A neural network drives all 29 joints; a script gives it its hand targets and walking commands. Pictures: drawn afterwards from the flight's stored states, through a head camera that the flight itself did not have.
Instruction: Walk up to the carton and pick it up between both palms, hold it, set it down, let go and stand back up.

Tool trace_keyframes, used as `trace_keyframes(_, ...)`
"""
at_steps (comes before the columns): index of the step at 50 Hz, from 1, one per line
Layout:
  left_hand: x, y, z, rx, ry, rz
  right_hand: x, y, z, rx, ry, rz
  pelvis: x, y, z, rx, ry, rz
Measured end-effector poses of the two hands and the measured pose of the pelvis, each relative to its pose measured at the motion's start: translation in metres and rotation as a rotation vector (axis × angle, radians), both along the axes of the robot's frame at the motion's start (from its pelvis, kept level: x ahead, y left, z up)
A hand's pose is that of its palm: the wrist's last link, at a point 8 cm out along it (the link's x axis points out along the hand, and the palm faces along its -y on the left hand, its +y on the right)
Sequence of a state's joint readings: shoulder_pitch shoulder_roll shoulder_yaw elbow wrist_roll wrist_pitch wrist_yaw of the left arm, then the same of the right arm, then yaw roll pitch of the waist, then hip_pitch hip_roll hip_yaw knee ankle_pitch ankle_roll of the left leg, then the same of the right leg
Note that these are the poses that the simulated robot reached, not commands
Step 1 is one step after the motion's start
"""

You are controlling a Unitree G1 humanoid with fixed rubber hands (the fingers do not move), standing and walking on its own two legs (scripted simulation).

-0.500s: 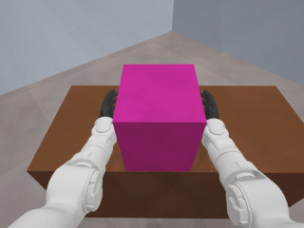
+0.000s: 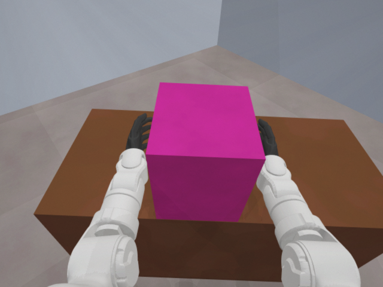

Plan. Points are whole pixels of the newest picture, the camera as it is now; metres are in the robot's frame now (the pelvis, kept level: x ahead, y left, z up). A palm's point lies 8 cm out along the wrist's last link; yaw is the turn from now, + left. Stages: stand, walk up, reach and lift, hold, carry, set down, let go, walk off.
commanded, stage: reach and lift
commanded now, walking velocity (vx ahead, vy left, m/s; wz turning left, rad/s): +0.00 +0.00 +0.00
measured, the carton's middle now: (200, 155) +0.41 +0.01 +0.07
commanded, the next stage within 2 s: hold in 1.40 s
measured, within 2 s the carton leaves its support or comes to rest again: neither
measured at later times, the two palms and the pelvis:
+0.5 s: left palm (132, 144) +0.36 +0.15 +0.14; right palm (276, 155) +0.36 -0.14 +0.13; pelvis -0.01 -0.01 +0.00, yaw +1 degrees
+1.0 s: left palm (130, 136) +0.37 +0.16 +0.16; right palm (276, 148) +0.36 -0.13 +0.14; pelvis +0.00 +0.00 +0.00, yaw +1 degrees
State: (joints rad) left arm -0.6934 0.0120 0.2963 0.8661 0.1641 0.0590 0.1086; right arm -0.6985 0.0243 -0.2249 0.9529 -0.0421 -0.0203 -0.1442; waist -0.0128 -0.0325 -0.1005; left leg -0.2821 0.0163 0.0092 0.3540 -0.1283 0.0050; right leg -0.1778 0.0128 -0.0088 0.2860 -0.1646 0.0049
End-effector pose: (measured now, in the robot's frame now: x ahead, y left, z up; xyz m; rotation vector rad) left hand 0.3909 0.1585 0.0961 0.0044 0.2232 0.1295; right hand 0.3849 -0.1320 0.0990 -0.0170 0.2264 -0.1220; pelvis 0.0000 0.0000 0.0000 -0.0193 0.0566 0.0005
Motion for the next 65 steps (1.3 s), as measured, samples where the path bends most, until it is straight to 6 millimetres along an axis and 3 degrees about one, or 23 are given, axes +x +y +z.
trace_keyframes(10, -0.006, -0.006, 0.022, 0.011, -0.034, -0.003, -0.007, -0.006, 0.020, -0.013, -0.030, 0.003, 0.007, -0.004, 0.000, -0.003, -0.073, 0.016)
trace_keyframes(18, -0.021, -0.006, 0.027, 0.009, -0.018, -0.001, -0.021, -0.007, 0.022, -0.011, -0.012, 0.005, 0.000, -0.006, 0.000, 0.000, -0.109, 0.023)
trace_keyframes(24, -0.031, -0.004, 0.043, 0.021, -0.052, 0.005, -0.029, -0.005, 0.029, 0.014, -0.046, 0.008, -0.006, -0.005, 0.000, -0.001, -0.107, 0.025)
trace_keyframes(39, -0.028, -0.002, 0.061, 0.031, -0.040, -0.008, -0.027, -0.003, 0.045, -0.001, -0.038, 0.001, -0.014, -0.004, 0.000, 0.005, -0.121, 0.022)
trace_keyframes(54, -0.026, -0.001, 0.059, 0.041, -0.043, -0.011, -0.025, -0.001, 0.043, 0.005, -0.047, 0.004, -0.002, 0.001, 0.000, 0.000, -0.136, 0.023)
trace_keyframes(65, -0.026, -0.008, 0.069, 0.051, -0.056, -0.015, -0.026, -0.008, 0.048, 0.017, -0.060, -0.002, -0.003, -0.001, 0.000, 0.001, -0.149, 0.023)
